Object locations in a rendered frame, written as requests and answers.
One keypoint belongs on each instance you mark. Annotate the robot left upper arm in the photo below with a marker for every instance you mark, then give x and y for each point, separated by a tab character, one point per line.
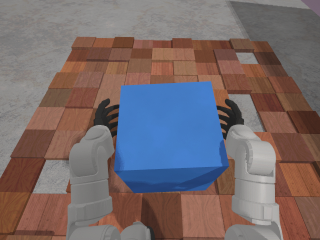
99	232

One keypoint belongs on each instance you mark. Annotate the left robot hand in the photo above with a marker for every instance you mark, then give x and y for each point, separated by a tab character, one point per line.
101	117

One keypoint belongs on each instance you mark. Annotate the left robot thigh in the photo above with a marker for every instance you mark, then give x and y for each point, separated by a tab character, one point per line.
136	232

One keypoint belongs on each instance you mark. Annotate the robot left forearm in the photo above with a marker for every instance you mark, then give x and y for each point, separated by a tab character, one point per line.
88	170

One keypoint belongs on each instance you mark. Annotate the robot right forearm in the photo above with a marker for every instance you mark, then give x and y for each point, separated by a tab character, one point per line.
255	173

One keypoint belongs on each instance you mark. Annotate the carton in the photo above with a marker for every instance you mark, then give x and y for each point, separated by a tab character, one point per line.
169	137

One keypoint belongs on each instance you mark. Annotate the robot right upper arm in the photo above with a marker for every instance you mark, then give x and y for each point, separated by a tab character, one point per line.
250	232

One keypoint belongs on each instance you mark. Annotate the right robot hand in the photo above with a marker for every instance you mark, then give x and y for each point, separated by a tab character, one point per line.
235	116

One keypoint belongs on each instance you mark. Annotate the robot left shin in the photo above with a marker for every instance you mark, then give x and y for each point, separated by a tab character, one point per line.
138	223

